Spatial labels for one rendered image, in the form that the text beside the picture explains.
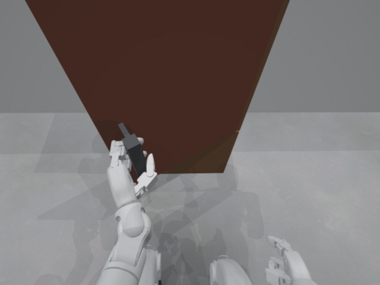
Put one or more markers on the cupboard door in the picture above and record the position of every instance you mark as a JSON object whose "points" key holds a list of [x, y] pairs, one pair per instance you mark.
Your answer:
{"points": [[177, 73]]}

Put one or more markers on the right robot hand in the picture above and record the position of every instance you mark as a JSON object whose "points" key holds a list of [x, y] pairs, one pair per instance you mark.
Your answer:
{"points": [[290, 269]]}

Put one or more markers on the handle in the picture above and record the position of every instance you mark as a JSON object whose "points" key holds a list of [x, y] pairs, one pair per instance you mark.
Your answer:
{"points": [[134, 149]]}

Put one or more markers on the left robot hand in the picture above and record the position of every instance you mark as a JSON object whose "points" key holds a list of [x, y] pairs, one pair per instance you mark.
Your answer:
{"points": [[120, 181]]}

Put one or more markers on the right robot shin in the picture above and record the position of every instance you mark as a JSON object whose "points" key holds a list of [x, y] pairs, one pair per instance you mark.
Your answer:
{"points": [[223, 257]]}

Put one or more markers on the robot left forearm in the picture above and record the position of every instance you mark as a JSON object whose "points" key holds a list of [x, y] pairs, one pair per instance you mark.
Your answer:
{"points": [[126, 261]]}

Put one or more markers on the robot left thigh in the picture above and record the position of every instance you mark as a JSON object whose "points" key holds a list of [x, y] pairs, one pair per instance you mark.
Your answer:
{"points": [[152, 269]]}

